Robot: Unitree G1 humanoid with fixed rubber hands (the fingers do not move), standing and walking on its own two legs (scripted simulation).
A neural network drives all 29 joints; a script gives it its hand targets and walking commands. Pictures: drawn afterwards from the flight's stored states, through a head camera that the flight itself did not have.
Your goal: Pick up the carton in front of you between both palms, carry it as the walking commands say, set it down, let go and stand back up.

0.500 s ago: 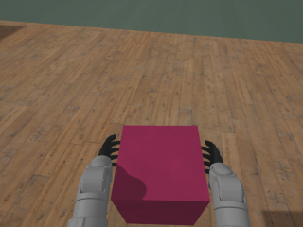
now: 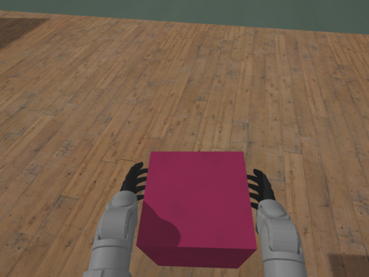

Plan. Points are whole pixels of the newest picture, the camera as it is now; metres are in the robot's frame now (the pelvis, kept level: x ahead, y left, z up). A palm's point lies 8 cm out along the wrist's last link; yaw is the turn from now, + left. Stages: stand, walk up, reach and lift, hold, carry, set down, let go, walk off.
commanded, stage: hold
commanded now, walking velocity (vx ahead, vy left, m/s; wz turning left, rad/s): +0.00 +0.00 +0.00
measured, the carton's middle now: (196, 213) +0.28 +0.00 -0.05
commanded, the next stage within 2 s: set down in 0.38 s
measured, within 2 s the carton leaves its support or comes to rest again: neither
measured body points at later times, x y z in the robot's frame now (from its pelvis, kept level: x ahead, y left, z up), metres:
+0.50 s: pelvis -0.02 -0.06 +0.00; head -0.05 -0.09 +0.45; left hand +0.27 +0.12 +0.04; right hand +0.30 -0.19 +0.02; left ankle -0.06 +0.09 -0.74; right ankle +0.08 -0.16 -0.74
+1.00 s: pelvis -0.06 -0.06 -0.07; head +0.14 -0.05 +0.34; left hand +0.31 +0.17 -0.13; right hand +0.37 -0.13 -0.15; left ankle -0.06 +0.09 -0.74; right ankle +0.07 -0.15 -0.74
